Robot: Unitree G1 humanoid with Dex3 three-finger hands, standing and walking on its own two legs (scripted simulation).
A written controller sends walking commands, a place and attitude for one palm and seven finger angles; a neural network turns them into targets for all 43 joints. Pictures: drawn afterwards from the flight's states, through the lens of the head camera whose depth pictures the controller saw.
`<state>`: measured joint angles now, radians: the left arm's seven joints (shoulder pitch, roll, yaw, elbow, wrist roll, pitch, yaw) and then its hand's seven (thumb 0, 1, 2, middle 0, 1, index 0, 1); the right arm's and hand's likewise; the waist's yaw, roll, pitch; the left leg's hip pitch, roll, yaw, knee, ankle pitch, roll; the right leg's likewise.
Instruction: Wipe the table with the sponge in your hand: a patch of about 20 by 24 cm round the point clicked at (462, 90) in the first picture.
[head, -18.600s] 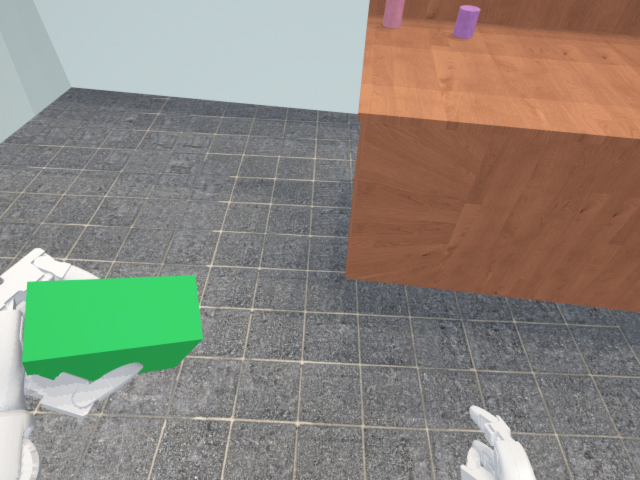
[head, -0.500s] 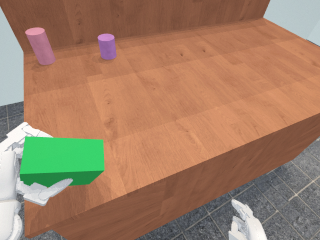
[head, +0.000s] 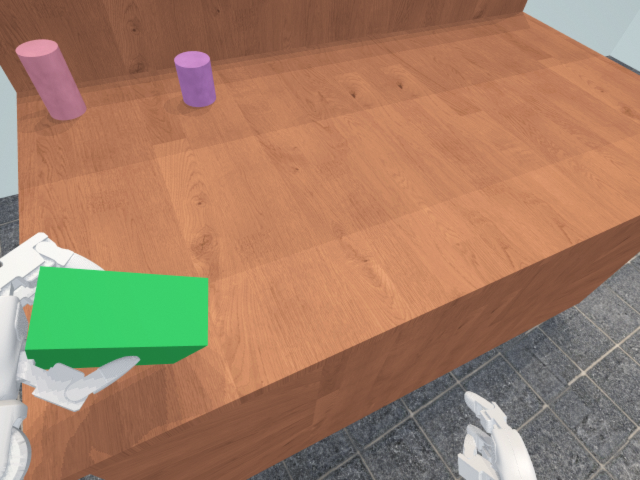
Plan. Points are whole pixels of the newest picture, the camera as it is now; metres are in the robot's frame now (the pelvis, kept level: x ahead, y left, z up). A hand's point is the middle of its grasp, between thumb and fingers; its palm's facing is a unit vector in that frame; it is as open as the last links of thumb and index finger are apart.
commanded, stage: come to a stop and stand still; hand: left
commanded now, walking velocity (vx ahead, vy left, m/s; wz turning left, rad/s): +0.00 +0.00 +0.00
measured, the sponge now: (144, 324) +0.23 +0.20 +0.12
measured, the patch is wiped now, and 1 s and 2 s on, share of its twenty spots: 0.00 0.00 0.00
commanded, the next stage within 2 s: look again from close up in 0.02 s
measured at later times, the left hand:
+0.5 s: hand (70, 319) +0.21 +0.25 +0.16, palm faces +0.36 -0.85 -0.38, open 10.3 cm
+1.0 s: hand (119, 318) +0.22 +0.21 +0.15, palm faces +0.36 -0.84 -0.40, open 10.3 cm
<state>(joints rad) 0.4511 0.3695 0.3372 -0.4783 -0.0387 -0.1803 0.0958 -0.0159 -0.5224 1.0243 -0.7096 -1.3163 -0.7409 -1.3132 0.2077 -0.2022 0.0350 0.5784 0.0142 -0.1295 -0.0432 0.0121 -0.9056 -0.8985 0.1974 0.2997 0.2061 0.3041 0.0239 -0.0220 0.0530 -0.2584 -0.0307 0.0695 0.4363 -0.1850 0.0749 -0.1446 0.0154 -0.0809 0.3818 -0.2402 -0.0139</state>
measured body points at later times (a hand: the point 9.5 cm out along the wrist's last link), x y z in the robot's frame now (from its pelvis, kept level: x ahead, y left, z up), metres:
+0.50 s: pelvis +0.00 +0.00 +0.00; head +0.02 +0.02 +0.45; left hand +0.19 +0.29 +0.18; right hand +0.18 -0.22 -0.07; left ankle +0.03 +0.06 -0.74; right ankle -0.02 -0.11 -0.74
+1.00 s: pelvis +0.01 -0.04 +0.00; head +0.03 -0.03 +0.45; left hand +0.20 +0.25 +0.18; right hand +0.19 -0.26 -0.08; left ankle +0.03 +0.06 -0.74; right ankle -0.02 -0.11 -0.74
